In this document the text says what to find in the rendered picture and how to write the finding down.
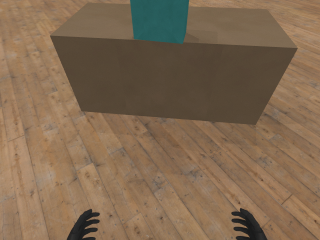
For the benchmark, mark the robot left hand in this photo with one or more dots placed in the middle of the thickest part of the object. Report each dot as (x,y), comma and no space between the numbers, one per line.
(78,231)

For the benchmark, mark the pedestal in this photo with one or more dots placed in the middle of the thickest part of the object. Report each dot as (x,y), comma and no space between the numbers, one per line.
(226,70)

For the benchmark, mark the robot right hand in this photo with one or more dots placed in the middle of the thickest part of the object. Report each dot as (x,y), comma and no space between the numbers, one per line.
(253,230)

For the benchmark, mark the carton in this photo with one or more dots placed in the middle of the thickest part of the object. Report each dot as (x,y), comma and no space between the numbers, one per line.
(159,20)

